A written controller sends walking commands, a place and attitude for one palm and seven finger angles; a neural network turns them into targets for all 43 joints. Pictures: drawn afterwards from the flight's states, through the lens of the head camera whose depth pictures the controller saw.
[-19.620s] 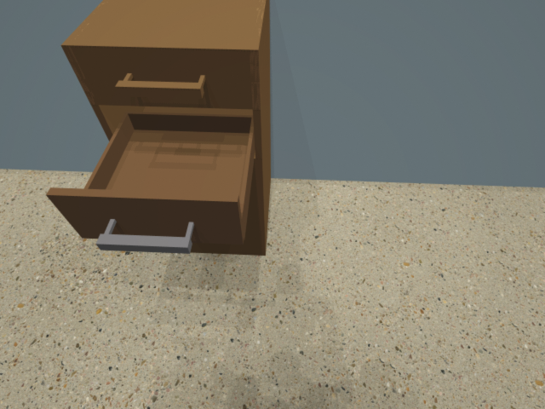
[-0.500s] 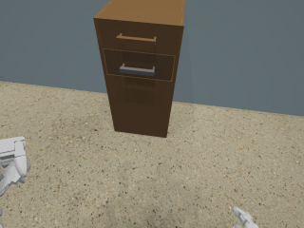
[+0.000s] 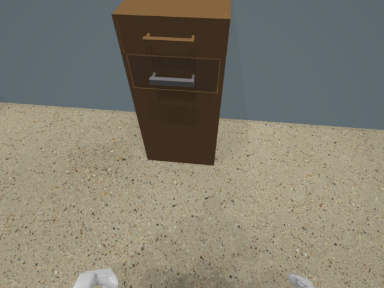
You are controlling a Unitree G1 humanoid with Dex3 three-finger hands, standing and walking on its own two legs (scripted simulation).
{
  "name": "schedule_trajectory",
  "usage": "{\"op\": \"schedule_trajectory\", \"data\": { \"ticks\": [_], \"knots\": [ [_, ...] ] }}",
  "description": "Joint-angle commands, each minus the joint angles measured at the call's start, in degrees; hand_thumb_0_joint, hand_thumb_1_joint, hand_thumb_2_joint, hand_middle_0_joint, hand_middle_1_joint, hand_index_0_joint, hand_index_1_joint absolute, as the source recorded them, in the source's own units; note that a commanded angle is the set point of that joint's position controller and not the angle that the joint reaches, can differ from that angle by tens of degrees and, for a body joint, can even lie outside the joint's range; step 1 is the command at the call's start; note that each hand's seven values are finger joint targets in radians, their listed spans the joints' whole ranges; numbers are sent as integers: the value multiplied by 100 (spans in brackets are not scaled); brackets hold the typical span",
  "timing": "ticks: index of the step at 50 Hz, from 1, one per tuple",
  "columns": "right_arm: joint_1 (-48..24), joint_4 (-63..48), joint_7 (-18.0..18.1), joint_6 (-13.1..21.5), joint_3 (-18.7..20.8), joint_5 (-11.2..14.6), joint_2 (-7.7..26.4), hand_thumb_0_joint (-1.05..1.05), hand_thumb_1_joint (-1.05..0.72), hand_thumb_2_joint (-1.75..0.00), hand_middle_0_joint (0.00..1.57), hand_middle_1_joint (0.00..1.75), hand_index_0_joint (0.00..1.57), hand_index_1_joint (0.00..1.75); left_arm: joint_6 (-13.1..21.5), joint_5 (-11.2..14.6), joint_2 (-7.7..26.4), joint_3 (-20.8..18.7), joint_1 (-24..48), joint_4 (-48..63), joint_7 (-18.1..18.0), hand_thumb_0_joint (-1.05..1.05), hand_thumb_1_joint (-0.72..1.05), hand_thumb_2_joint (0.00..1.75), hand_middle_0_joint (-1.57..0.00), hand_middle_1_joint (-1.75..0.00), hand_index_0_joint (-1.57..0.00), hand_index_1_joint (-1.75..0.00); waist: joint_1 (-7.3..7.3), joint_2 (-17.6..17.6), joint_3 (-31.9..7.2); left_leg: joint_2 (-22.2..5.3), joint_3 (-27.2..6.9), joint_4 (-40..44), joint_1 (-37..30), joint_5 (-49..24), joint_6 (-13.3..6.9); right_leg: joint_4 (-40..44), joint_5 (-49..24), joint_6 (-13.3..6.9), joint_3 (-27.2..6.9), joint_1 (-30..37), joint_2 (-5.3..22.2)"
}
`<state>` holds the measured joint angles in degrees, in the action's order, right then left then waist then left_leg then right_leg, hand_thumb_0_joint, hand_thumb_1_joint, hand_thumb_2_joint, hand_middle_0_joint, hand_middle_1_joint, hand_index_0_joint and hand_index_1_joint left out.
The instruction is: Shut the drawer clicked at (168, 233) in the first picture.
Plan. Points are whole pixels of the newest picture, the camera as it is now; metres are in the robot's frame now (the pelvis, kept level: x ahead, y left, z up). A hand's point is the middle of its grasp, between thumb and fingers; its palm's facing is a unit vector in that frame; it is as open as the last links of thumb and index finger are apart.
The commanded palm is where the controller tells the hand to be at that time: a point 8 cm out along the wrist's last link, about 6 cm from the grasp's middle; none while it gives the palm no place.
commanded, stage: let the arm hang, fingers relaxed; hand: left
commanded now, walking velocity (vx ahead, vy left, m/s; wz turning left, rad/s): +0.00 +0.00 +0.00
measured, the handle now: (172, 78) +0.93 +0.11 -0.10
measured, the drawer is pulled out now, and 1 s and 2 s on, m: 0.00 0.00 0.00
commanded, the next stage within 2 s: look to check the result in 0.88 s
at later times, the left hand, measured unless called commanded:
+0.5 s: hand out of the picture -0.04 +0.19 -0.16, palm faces +0.01 -0.98 -0.20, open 6.7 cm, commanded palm none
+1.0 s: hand out of the picture -0.02 +0.18 -0.16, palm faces +0.02 -0.98 -0.19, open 7.4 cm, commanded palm none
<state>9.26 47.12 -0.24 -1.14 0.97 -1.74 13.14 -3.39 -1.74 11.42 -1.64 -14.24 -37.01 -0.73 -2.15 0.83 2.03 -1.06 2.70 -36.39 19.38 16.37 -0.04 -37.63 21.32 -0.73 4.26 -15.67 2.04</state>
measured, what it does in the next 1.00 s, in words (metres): stands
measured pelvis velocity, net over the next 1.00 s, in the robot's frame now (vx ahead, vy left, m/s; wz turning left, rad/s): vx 0.00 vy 0.01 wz -0.01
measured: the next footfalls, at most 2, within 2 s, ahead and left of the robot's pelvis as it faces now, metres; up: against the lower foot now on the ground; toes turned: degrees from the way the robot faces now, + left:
none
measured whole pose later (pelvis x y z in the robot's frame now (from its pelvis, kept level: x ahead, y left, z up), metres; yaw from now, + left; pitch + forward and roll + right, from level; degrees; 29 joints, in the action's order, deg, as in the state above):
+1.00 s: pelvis +0.00 +0.01 +0.02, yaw -1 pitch -1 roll +0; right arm 17.9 65.3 1.8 -0.6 1.3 -1.1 6.5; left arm -0.1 -0.7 7.2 -0.9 -16.4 -65.6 -1.8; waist -0.9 0.9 3.4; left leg -0.7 3.7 -24.2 12.9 10.0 -0.9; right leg -24.9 14.1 0.2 3.5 -9.4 1.7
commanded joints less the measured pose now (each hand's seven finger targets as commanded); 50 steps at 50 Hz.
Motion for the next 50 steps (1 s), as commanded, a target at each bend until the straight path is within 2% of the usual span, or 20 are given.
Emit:
{"op": "schedule_trajectory", "data": {
  "ticks": [1,3,4,6,10,14,19,22,26,32,38,40,47,50],
  "knots": [
    [112,81,92,83,74,-1,481,0,-90,-90,20,30,20,30,304,91,794,-114,-110,-533,-54,0,90,90,-92,-108,-92,-108,202,725,-242,-513,-656,1074,-404,-1464,-235,1130,-1229,-110,-482,300,328],
    [142,308,127,68,82,-4,389,0,-90,-90,20,30,20,30,316,102,629,-143,-281,-1024,-64,0,90,90,-84,-99,-84,-99,258,1002,-224,-524,-680,1308,-299,-866,-235,1439,-836,-133,-493,511,291],
    [193,382,132,51,92,13,414,0,-90,-90,20,30,20,30,317,91,694,-121,-268,-1188,-64,0,90,90,-80,-95,-80,-95,255,800,-167,-508,-689,1321,-296,-697,-218,1555,-796,-151,-495,543,280],
    [377,609,144,52,92,32,361,0,-90,-90,20,30,20,30,339,107,668,-74,-231,-1507,-42,0,90,90,-72,-86,-72,-86,207,563,-290,-496,-649,1425,-485,-442,-202,1748,-684,-195,-516,539,343],
    [675,1003,163,68,100,68,323,0,-90,-90,20,30,20,30,370,119,671,-8,-279,-2004,-42,0,90,90,-56,-69,-56,-69,182,159,-245,-535,-614,1562,-753,-578,-210,1892,-731,-197,-437,456,369],
    [868,1276,187,80,95,94,269,0,-90,-90,20,30,20,30,385,120,613,29,-421,-2369,-66,0,90,90,-40,-52,-40,-52,179,29,-25,-527,-568,1652,-831,-643,-213,1969,-703,-192,-421,354,370],
    [1054,1516,203,78,87,93,153,0,-90,-90,20,30,20,30,374,118,481,57,-588,-2640,-100,0,90,90,-20,-30,-20,-30,177,-3,164,-511,-566,1804,-797,-356,-220,1973,-492,-176,-413,235,354],
    [1104,1608,216,99,74,81,29,0,-90,-90,20,30,20,30,367,117,350,51,-656,-2739,-116,0,90,90,-20,-30,-20,-30,181,34,184,-508,-558,1874,-780,-310,-221,1905,-531,-150,-397,238,347],
    [1169,1653,222,92,74,74,-70,0,-90,-90,20,30,20,30,360,105,239,48,-708,-2780,-133,0,90,90,-20,-30,-20,-30,178,-26,406,-479,-559,1928,-650,-145,-221,1904,-448,-140,-408,134,333],
    [1251,1701,236,127,87,66,-175,0,-90,-90,20,30,20,30,381,98,126,2,-713,-2755,-150,0,90,90,-20,-30,-20,-30,181,27,344,-461,-531,1898,-666,-304,-220,1851,-582,-134,-405,186,337],
    [1283,1723,238,117,95,67,-227,0,-90,-90,20,30,20,30,386,103,106,-12,-682,-2755,-154,0,90,90,-20,-30,-20,-30,169,48,459,-433,-480,1842,-622,-296,-193,1885,-519,-147,-426,125,342],
    [1279,1714,233,112,102,71,-233,0,-90,-90,20,30,20,30,393,103,113,-15,-702,-2749,-156,0,90,90,-20,-30,-20,-30,174,-74,484,-420,-467,1791,-636,-357,-195,1915,-502,-156,-435,93,361],
    [1264,1730,245,132,116,75,-210,0,-90,-90,20,30,20,30,409,113,130,-26,-664,-2726,-157,0,90,90,-20,-30,-20,-30,165,47,304,-451,-450,1716,-796,-592,-193,1874,-667,-165,-447,158,358],
    [1254,1730,248,135,116,79,-175,0,-90,-90,20,30,20,30,416,109,159,-38,-652,-2731,-159,0,90,90,-20,-30,-20,-30,159,-53,313,-463,-445,1680,-801,-736,-190,1891,-729,-169,-445,194,369]
  ]
}}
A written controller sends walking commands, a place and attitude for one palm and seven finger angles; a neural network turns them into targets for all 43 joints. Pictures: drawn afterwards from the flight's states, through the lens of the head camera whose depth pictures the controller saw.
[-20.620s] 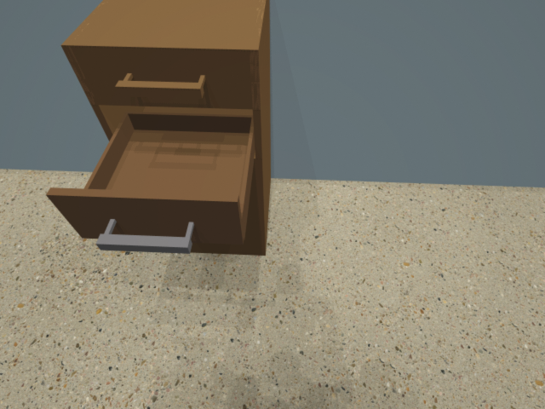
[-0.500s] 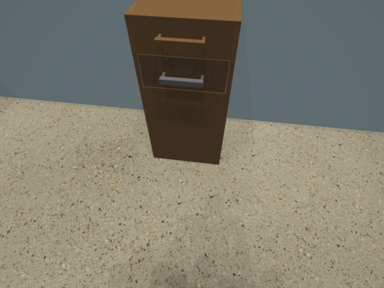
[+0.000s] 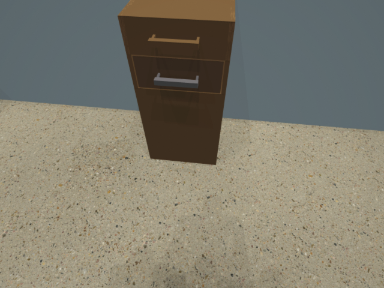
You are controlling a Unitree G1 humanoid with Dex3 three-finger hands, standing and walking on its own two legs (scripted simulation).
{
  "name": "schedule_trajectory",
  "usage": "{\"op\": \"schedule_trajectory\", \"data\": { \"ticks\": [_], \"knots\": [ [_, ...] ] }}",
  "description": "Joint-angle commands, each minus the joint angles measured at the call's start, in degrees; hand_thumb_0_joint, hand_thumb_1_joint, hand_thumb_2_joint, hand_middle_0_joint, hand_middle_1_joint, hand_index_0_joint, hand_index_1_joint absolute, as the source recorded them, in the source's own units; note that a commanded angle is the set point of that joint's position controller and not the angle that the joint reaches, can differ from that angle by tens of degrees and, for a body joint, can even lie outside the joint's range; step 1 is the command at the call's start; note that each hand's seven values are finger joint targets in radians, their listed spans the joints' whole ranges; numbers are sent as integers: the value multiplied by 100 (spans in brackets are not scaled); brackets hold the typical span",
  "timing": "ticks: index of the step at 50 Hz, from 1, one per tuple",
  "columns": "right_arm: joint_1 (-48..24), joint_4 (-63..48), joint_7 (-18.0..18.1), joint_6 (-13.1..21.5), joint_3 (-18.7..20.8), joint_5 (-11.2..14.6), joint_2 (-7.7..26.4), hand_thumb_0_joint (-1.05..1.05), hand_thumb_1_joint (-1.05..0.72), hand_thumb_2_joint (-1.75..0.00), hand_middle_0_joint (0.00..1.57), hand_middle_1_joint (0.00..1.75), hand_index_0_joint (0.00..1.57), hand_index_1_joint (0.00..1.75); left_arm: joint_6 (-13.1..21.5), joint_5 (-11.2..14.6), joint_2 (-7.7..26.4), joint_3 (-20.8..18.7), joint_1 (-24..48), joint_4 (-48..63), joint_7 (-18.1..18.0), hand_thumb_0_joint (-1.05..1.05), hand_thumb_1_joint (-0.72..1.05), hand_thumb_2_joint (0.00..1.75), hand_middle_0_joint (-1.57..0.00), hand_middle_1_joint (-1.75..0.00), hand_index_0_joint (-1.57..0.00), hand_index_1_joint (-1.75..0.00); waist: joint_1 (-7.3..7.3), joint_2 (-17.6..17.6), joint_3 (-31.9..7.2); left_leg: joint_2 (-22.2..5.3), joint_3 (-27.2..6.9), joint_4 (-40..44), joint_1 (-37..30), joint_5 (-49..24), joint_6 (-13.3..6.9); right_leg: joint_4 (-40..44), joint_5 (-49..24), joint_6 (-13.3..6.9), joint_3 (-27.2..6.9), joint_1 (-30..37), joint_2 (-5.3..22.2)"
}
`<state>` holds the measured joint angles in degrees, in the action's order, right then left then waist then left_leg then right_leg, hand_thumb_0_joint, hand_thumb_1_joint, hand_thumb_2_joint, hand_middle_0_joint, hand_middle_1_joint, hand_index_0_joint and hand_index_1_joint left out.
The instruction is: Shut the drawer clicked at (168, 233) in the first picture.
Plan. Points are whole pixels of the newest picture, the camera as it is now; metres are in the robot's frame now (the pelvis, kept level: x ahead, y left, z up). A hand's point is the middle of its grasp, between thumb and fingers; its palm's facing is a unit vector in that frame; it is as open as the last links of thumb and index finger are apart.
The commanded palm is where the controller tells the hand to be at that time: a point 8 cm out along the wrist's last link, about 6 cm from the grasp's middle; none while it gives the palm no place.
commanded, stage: look to check the result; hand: left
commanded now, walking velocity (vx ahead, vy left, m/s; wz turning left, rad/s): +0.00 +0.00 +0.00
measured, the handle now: (177, 79) +0.93 +0.11 -0.12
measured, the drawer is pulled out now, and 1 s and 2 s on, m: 0.00 0.00 0.00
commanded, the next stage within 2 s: stand and wait in 0.50 s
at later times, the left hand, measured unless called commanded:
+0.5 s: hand out of the picture +0.02 +0.16 -0.17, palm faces +0.03 -0.98 -0.20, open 7.4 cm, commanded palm none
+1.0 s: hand out of the picture +0.05 +0.17 -0.17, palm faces +0.01 -0.97 -0.25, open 7.4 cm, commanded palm none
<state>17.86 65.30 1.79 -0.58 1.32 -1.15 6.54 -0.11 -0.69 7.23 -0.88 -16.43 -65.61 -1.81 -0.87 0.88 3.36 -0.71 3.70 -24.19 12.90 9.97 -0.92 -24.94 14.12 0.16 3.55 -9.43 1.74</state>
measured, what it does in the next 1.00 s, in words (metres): stands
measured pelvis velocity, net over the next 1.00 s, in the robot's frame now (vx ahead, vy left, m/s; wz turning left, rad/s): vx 0.02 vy -0.03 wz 0.00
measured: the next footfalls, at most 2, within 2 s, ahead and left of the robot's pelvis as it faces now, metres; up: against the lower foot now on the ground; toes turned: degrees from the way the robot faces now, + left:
none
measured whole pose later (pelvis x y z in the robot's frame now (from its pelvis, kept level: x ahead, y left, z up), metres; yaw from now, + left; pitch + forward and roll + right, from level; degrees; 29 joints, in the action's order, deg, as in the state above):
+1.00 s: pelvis +0.02 -0.03 +0.00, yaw +0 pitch -1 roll +0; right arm 11.8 65.4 1.6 -0.3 1.2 -1.2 11.7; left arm 0.6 -0.6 11.2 -1.2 -11.4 -65.2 -1.2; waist -0.7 1.3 3.7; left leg -2.5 2.8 -21.1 9.6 10.2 1.4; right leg -21.1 14.2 -1.8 4.3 -5.7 -0.4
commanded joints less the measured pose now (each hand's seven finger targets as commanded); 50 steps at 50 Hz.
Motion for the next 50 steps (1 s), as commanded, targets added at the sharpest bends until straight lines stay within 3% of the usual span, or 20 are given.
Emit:
{"op": "schedule_trajectory", "data": {
  "ticks": [1,21,46,50],
  "knots": [
    [388,-84,45,84,81,21,488,0,-90,-90,20,30,20,30,91,5,580,-113,-431,124,-49,0,90,90,-20,-30,-20,-30,33,-58,139,-498,-543,453,-200,-126,-105,625,-14,-257,-370,-420,411],
    [36,-83,46,89,82,16,721,0,-90,-90,20,30,20,30,124,4,780,-132,-137,149,-37,0,90,90,-20,-30,-20,-30,22,-55,128,-538,-514,419,-351,-437,-51,763,-279,-270,-439,-292,432],
    [-363,-129,38,110,96,13,1153,0,-90,-90,20,30,20,30,170,10,1195,-185,250,239,-7,0,90,90,-20,-30,-20,-30,39,-71,-72,-610,-488,481,-591,-784,-9,874,-930,-272,-471,1,487],
    [-388,-137,37,126,92,16,1202,0,-90,-90,20,30,20,30,182,9,1266,-194,272,245,-4,0,90,90,-20,-30,-20,-30,42,-15,-242,-619,-493,465,-675,-943,-12,849,-1158,-275,-478,117,502]
  ]
}}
